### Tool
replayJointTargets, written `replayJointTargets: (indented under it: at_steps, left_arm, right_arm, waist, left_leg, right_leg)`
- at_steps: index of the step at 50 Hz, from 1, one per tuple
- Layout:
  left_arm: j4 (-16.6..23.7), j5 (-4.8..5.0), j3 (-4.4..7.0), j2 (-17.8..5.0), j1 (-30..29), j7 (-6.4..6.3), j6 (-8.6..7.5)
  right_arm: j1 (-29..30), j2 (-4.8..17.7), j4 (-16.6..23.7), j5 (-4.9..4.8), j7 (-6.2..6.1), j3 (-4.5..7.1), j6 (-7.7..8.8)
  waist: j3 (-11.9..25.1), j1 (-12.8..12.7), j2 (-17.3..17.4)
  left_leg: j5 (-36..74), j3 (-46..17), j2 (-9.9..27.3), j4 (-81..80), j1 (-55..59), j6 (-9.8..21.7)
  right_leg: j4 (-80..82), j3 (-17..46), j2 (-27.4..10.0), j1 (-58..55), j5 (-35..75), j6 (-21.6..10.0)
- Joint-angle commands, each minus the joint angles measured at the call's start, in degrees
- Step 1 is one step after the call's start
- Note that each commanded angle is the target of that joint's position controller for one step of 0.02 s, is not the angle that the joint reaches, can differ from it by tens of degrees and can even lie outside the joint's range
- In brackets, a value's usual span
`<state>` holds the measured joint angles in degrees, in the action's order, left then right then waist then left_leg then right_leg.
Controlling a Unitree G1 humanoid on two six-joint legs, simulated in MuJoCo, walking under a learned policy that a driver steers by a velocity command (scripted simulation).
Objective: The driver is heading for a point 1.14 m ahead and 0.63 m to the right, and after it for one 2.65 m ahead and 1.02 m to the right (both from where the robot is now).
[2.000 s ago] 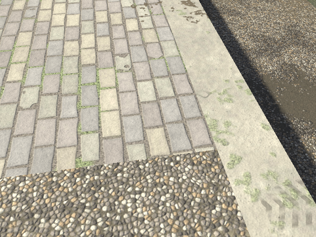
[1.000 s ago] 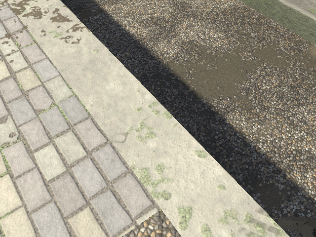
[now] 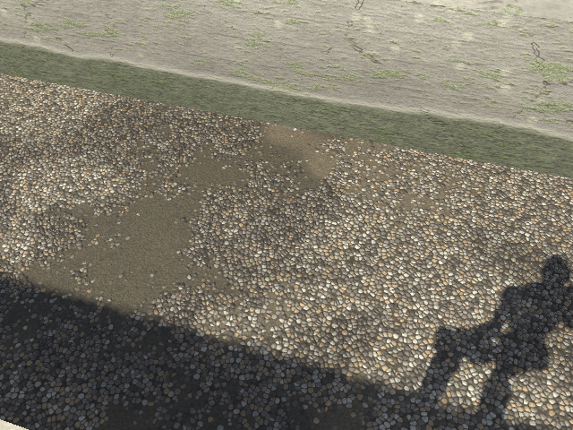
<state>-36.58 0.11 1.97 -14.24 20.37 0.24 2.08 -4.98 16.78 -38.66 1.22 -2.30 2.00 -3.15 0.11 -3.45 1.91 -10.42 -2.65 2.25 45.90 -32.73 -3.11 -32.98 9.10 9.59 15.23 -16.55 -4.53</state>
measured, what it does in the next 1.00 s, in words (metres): steps on the spot: left foot, then right foot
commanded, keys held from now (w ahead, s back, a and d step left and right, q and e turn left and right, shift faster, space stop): w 0.42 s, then w+e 0.58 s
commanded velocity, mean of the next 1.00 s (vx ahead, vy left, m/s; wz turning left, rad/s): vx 0.50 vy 0.00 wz -0.32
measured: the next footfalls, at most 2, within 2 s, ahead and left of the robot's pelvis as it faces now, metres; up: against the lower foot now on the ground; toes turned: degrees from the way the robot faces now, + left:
left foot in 0.08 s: +0.15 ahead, +0.12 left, +0.00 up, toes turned -4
right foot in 0.44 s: +0.07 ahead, -0.08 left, +0.00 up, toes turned +1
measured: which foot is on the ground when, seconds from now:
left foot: up 0.00-0.06, down 0.08-1.00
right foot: down 0.00-0.10, up 0.12-0.42, down 0.44-1.00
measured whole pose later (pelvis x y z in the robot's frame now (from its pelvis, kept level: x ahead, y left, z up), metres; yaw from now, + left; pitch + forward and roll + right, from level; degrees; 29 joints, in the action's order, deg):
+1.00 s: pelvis +0.07 +0.04 -0.01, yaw -15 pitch -2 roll +1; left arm -32.8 0.5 -0.5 -12.2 6.1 -0.2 5.2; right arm -10.5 12.6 -32.2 1.9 -0.1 -0.3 -2.0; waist -0.3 -0.1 1.7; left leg -21.0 10.4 2.3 40.6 -17.8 2.2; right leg -42.8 13.9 7.0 15.5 -24.5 -0.7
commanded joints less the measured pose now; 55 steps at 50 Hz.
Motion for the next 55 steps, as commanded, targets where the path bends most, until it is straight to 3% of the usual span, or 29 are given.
replayJointTargets:
  at_steps: [1, 3, 4, 5, 6, 7, 8, 9, 11, 13, 15, 17, 18, 19, 21, 22, 23, 24, 25, 26, 29, 32, 33, 39, 43, 47, 51, 53, 55]
  left_arm:
    - [5.2, -0.98, 1.29, -6.6, -3.5, -0.60, 0.55]
    - [5.4, -0.67, 1.04, -6.1, -5.0, -0.94, 0.92]
    - [6.3, -0.31, 0.76, -5.4, -7.0, -1.56, 1.02]
    - [6.6, 0.09, 0.44, -3.6, -4.5, -1.43, 0.96]
    - [7.4, -0.46, 0.79, -4.7, -5.9, -1.93, 1.41]
    - [7.5, -1.40, 2.19, -8.6, -9.1, -2.44, 1.79]
    - [6.9, -1.37, 2.50, -8.6, -10.9, -2.32, 1.88]
    - [6.7, -0.96, 2.24, -7.4, -11.6, -1.91, 2.11]
    - [6.9, -0.81, 1.31, -4.8, -11.9, -1.71, 2.53]
    - [6.3, -1.22, 1.07, -4.4, -12.0, -1.98, 3.39]
    - [6.0, -1.23, 0.37, -3.7, -13.1, -1.99, 3.90]
    - [6.5, -1.42, -0.83, -2.3, -16.2, -1.69, 3.95]
    - [5.5, -0.54, -0.85, -3.0, -16.4, -0.95, 4.19]
    - [5.6, -0.48, -1.20, -2.7, -17.5, -0.57, 4.20]
    - [5.3, -1.19, -2.66, 0.7, -17.5, 0.05, 3.94]
    - [5.5, -2.03, -3.24, 1.3, -17.1, 0.20, 3.75]
    - [5.4, -1.40, -1.97, -3.3, -18.7, 0.30, 3.70]
    - [5.9, -0.04, -0.70, -6.7, -19.3, 0.57, 3.67]
    - [5.9, 0.08, -0.56, -7.5, -19.0, 0.37, 3.47]
    - [6.4, -0.27, -1.03, -6.8, -20.2, -0.26, 3.01]
    - [6.3, -0.28, -1.62, -4.8, -20.6, -1.04, 2.15]
    - [6.5, 0.30, -1.80, -3.7, -19.5, -0.53, 2.13]
    - [6.9, 0.19, -2.04, -3.0, -19.5, -0.51, 2.35]
    - [8.0, 0.20, -1.65, -3.1, -18.5, -0.18, 2.16]
    - [8.9, 0.15, -1.44, -2.6, -18.4, -0.35, 2.29]
    - [8.6, 0.13, -1.08, -2.7, -17.1, -0.57, 2.21]
    - [8.6, 0.68, -0.53, -4.6, -16.7, -0.69, 2.59]
    - [8.8, 0.71, -0.35, -5.4, -17.2, -0.81, 2.90]
    - [8.9, 0.61, -0.33, -5.4, -17.0, -1.11, 3.04]
  right_arm:
    - [0.2, 3.2, 5.1, -0.18, 0.47, -0.09, 2.46]
    - [-5.8, 2.6, 4.1, 0.07, 0.65, -0.51, 3.62]
    - [-9.1, 3.6, 3.0, 0.73, 0.32, -0.51, 4.06]
    - [-10.1, 7.6, 2.7, 0.81, 0.31, 0.37, 4.33]
    - [-11.4, 11.2, 2.2, -0.50, 0.66, 1.57, 4.09]
    - [-12.8, 8.6, 2.5, -1.29, 1.49, 0.68, 4.11]
    - [-11.4, 6.5, 3.2, -1.57, 1.72, -0.04, 4.30]
    - [-8.4, 5.4, 4.1, -1.16, 1.53, -0.48, 4.45]
    - [-4.3, 4.6, 5.0, -0.50, 1.28, -1.25, 4.87]
    - [-4.7, 4.0, 5.1, -0.12, 1.85, -1.68, 5.15]
    - [-4.3, 3.7, 5.2, 0.22, 2.29, -1.95, 5.04]
    - [-5.6, 4.2, 4.5, 0.92, 2.58, -1.75, 4.51]
    - [-6.3, 6.1, 4.2, 0.54, 2.70, -0.81, 4.30]
    - [-5.7, 5.9, 4.6, -0.07, 2.78, -0.65, 3.79]
    - [-3.6, 4.9, 5.3, -1.59, 2.79, -0.81, 2.47]
    - [-2.7, 3.8, 5.9, -1.92, 2.70, -1.10, 2.10]
    - [-2.8, 1.6, 7.8, -1.70, 2.95, -1.86, 2.03]
    - [0.8, 2.4, 9.2, -0.93, 2.90, -1.75, 2.15]
    - [3.2, 3.8, 10.0, -0.77, 2.58, -1.28, 2.33]
    - [3.0, 3.2, 10.1, -0.39, 2.46, -1.61, 2.61]
    - [-1.9, 1.6, 9.0, 0.82, 2.34, -1.90, 3.09]
    - [0.1, 1.1, 9.8, 0.67, 2.19, -1.78, 2.72]
    - [1.6, -0.6, 11.0, 0.38, 2.31, -2.31, 2.49]
    - [0.6, 0.0, 12.0, 0.95, 2.14, -1.73, 2.32]
    - [-0.9, 1.7, 12.2, 0.88, 2.11, -1.07, 2.29]
    - [-0.7, 1.9, 12.2, 0.80, 1.85, -0.62, 2.30]
    - [1.2, 1.1, 13.3, 0.51, 2.32, -0.44, 1.99]
    - [1.3, 1.2, 13.3, 0.59, 2.45, -0.27, 1.81]
    - [0.2, 1.0, 13.0, 0.72, 2.58, -0.05, 1.71]
  waist:
    - [1.8, 1.2, -8.5]
    - [1.9, 3.7, -7.3]
    - [2.8, 4.6, -4.0]
    - [4.5, 2.9, 4.8]
    - [3.7, 5.8, 17.0]
    - [1.9, 6.7, 12.1]
    - [2.1, 5.7, 6.6]
    - [3.2, 4.1, 5.1]
    - [4.4, 1.9, 7.5]
    - [6.5, 1.5, 6.3]
    - [7.8, 1.2, 4.8]
    - [8.1, 2.7, 5.8]
    - [10.3, 2.8, 7.3]
    - [9.7, 3.2, 6.8]
    - [7.2, 2.0, 4.2]
    - [6.9, 1.8, 1.6]
    - [6.4, 3.4, -7.6]
    - [2.6, 1.4, -13.4]
    - [-1.4, 0.7, -12.9]
    - [-3.1, 2.3, -10.2]
    - [1.3, 4.7, -9.2]
    - [1.3, 4.4, -5.3]
    - [1.1, 4.3, -3.2]
    - [2.4, 4.2, 0.1]
    - [2.5, 3.9, 3.0]
    - [3.7, 2.5, 1.1]
    - [3.4, 1.5, -5.7]
    - [3.1, 1.6, -6.6]
    - [4.2, 1.9, -5.5]
  left_leg:
    - [-6.4, 1.2, -0.6, -3.7, 6.7, 1.1]
    - [-4.2, 1.3, -0.7, -12.7, 16.2, 3.3]
    - [6.8, -1.0, 1.5, -15.3, 24.0, 4.5]
    - [13.2, -8.8, 7.6, -14.6, 31.5, 7.9]
    - [18.4, -22.0, 16.1, -20.4, 29.2, 14.5]
    - [20.0, -28.1, 18.8, -21.9, 27.0, 16.4]
    - [19.5, -25.2, 17.4, -21.6, 24.0, 16.3]
    - [19.5, -21.2, 15.5, -21.7, 21.6, 15.1]
    - [28.2, -13.2, 11.6, -21.6, 17.5, 13.7]
    - [33.9, -10.3, 10.9, -20.8, 17.0, 13.7]
    - [32.2, -6.7, 9.2, -20.1, 17.6, 12.5]
    - [26.3, -5.2, 7.5, -20.3, 18.8, 11.1]
    - [17.1, -7.2, 7.8, -22.0, 20.1, 11.1]
    - [7.4, -8.4, 8.0, -23.4, 18.7, 10.7]
    - [-8.5, -8.7, 7.2, -24.7, 11.8, 8.1]
    - [-12.5, -6.7, 6.1, -22.4, 8.2, 6.4]
    - [-13.5, 0.8, 1.0, -18.7, 6.5, 3.8]
    - [-10.1, 6.3, -2.0, -13.8, 6.5, 2.0]
    - [-8.4, 5.6, -2.5, -12.8, 5.1, 1.6]
    - [-4.7, 4.6, -2.4, -13.8, 7.1, 1.4]
    - [-4.2, 5.9, -2.4, -14.7, 18.2, 1.2]
    - [-4.5, 6.3, -1.8, -14.2, 23.6, 1.4]
    - [-2.5, 5.6, -1.3, -14.0, 26.2, 1.4]
    - [-2.8, 4.5, 2.5, -13.6, 30.0, 2.7]
    - [-0.5, 2.4, 6.6, -15.0, 29.9, 4.5]
    - [5.7, 4.4, 7.9, -12.7, 29.7, 5.5]
    - [5.1, 9.7, 1.5, -6.6, 28.5, 2.8]
    - [3.8, 10.1, -0.3, -5.9, 28.9, 2.2]
    - [5.6, 9.7, 0.3, -6.1, 31.5, 2.4]
  right_leg:
    - [7.2, 16.1, -14.2, 0.8, 19.7, -6.9]
    - [4.4, 17.1, -13.3, 2.9, 15.6, -4.8]
    - [1.3, 15.5, -11.0, 5.7, 13.8, -2.7]
    - [-7.7, 8.7, -4.3, 12.2, 0.2, -0.2]
    - [-19.0, -0.7, 0.9, 16.7, -15.1, 2.6]
    - [-27.9, 0.5, 1.0, 20.7, -19.0, 4.2]
    - [-32.8, 2.4, 0.7, 19.8, -16.3, 5.4]
    - [-34.8, 2.9, -0.1, 18.0, -13.2, 6.5]
    - [-34.3, 3.3, -0.8, 13.6, -8.9, 8.3]
    - [-32.6, 2.4, -0.5, 10.9, -8.1, 9.1]
    - [-24.6, 0.8, -2.0, 8.2, -8.1, 9.0]
    - [-12.4, -3.0, -4.4, 5.3, -8.3, 7.9]
    - [-11.1, -5.8, -4.2, 2.4, -9.0, 7.0]
    - [-7.4, -6.5, -5.0, 0.5, -6.8, 6.1]
    - [2.0, -7.8, -5.8, -7.3, -0.5, 3.6]
    - [2.7, -4.4, -7.3, -10.7, -2.4, 1.9]
    - [5.1, 2.9, -10.6, -8.8, -8.2, -0.3]
    - [12.4, 11.7, -14.0, -2.0, -16.0, -1.9]
    - [16.0, 16.8, -16.0, 0.1, -17.4, -3.1]
    - [15.0, 16.0, -16.1, 1.9, -8.1, -3.1]
    - [11.2, 11.6, -12.0, 3.8, -0.4, -2.0]
    - [10.1, 10.3, -9.9, 7.9, -3.7, -1.2]
    - [9.5, 9.7, -9.5, 10.3, -3.6, -0.3]
    - [4.1, 6.9, -6.8, 12.8, -4.6, 1.0]
    - [-2.2, 3.3, -5.3, 14.1, -2.8, 1.8]
    - [-4.5, 1.5, -5.0, 13.6, 0.3, 1.6]
    - [0.0, 9.3, -6.1, 13.5, 9.9, -1.0]
    - [0.3, 12.5, -6.1, 14.2, 15.4, -1.3]
    - [-0.7, 12.9, -5.8, 15.4, 17.7, -1.0]
Keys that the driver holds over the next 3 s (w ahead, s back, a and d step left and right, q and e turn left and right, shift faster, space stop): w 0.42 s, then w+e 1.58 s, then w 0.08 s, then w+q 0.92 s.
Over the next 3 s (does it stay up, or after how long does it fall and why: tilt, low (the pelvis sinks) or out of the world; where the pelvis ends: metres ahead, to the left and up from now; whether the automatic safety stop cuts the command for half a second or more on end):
stays up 0.01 -0.11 -0.01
